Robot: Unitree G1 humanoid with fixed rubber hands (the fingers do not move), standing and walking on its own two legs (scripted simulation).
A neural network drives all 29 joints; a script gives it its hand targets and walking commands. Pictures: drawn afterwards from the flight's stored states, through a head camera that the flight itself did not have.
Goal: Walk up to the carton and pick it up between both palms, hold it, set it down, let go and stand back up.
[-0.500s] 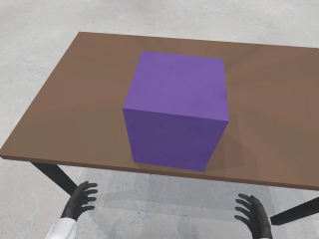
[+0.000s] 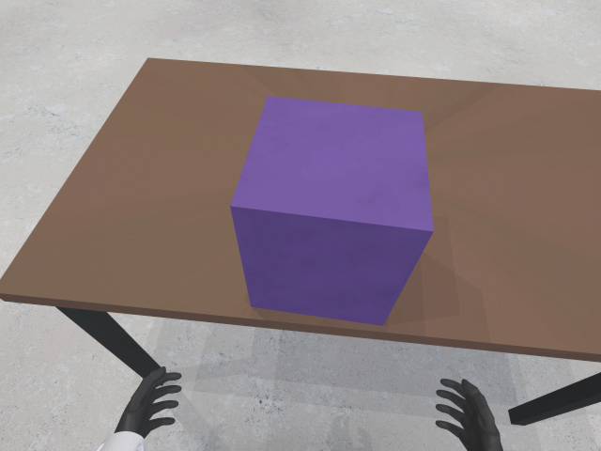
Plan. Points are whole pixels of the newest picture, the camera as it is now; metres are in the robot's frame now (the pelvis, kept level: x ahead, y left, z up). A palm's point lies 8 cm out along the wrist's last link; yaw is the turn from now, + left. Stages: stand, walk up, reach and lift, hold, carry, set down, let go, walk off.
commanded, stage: let go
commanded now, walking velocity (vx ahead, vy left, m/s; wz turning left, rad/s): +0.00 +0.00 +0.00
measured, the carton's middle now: (328, 218) +0.42 -0.01 +0.05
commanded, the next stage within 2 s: stand in 0.44 s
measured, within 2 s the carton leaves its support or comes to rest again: neither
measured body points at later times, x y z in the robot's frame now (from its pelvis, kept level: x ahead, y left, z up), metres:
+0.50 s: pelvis +0.01 +0.00 +0.00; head +0.04 +0.01 +0.45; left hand +0.16 +0.23 -0.08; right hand +0.17 -0.24 -0.10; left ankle +0.00 +0.13 -0.74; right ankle +0.00 -0.14 -0.74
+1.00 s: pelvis +0.00 +0.00 -0.01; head +0.02 +0.00 +0.44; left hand +0.15 +0.28 -0.08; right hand +0.15 -0.29 -0.10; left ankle +0.00 +0.13 -0.74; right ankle +0.00 -0.14 -0.74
